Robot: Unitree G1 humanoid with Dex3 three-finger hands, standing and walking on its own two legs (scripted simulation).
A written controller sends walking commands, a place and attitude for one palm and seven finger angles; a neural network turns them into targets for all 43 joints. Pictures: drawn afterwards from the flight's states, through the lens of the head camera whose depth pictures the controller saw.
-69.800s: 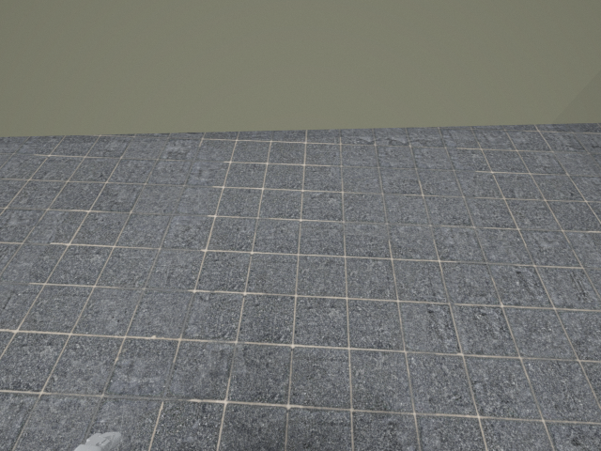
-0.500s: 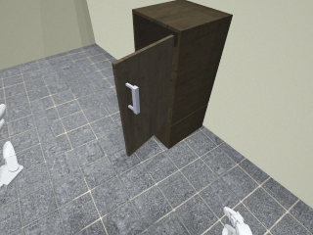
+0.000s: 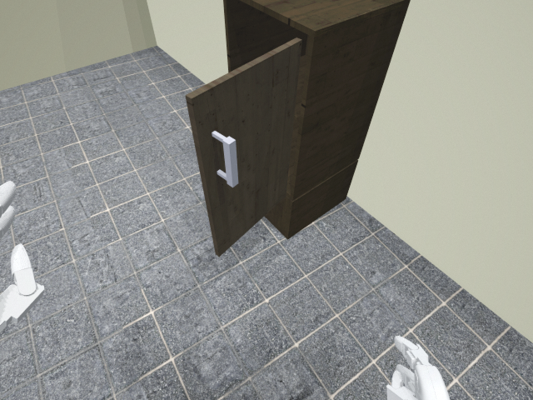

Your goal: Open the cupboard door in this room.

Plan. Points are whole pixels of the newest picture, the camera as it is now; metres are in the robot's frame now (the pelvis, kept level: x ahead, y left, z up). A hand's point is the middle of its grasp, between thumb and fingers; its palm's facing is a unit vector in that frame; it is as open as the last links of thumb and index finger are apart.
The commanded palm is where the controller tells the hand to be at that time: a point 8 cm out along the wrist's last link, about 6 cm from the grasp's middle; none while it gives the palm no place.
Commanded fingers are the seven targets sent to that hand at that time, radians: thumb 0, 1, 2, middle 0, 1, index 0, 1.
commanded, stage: stop stepping back and stand still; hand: left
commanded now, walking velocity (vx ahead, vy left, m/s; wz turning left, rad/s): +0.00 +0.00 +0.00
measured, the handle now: (225, 159) +0.62 +0.13 -0.04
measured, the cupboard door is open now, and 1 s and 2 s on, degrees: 100 100 100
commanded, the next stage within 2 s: let the arm hang, fingers relaxed in 0.18 s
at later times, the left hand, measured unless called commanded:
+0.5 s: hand out of the picture +0.11 +0.22 -0.13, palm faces +0.02 -0.96 -0.28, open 7.4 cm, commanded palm none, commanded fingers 0.00 0.90 0.90 -0.20 -0.30 -0.20 -0.30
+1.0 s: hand out of the picture -0.05 +0.19 -0.17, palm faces +0.07 -0.97 -0.22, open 7.3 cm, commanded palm none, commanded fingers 0.00 0.90 0.90 -0.20 -0.30 -0.20 -0.30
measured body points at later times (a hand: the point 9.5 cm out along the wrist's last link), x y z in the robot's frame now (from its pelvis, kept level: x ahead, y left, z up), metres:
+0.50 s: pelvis -0.01 +0.01 -0.01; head +0.01 +0.00 +0.44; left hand +0.11 +0.27 -0.11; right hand +0.12 -0.24 -0.13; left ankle +0.00 +0.12 -0.74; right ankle +0.00 -0.10 -0.74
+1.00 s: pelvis -0.02 +0.01 +0.00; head +0.00 +0.00 +0.45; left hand -0.06 +0.24 -0.15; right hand -0.05 -0.19 -0.16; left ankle +0.00 +0.12 -0.74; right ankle +0.00 -0.10 -0.74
